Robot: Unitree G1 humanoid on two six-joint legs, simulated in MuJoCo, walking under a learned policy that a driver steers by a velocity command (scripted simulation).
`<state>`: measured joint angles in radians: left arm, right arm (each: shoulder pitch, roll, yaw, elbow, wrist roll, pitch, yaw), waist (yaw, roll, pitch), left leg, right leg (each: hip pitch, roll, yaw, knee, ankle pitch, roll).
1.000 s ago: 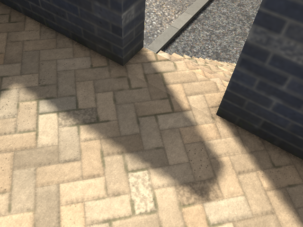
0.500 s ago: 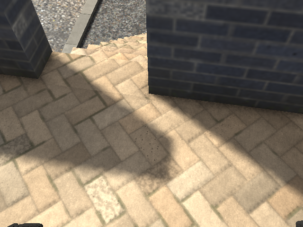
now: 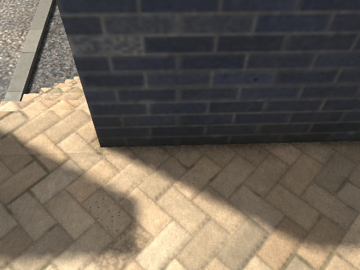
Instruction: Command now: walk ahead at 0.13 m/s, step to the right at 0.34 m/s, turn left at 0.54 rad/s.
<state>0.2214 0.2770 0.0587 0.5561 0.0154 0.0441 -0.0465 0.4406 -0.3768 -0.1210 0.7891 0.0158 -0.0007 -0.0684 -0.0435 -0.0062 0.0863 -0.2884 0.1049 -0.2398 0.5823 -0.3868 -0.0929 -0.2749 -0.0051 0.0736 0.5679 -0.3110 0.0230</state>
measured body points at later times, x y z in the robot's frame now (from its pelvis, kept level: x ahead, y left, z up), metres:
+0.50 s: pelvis +0.07 -0.04 +0.00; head +0.13 -0.01 +0.45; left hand +0.10 +0.30 -0.09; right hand +0.38 -0.22 -0.07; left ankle +0.06 +0.06 -0.73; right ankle +0.01 -0.16 -0.68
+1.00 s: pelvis +0.08 +0.03 +0.01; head +0.13 +0.05 +0.46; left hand -0.08 +0.32 -0.08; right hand +0.35 -0.10 -0.10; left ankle +0.00 +0.16 -0.71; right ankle +0.22 -0.11 -0.73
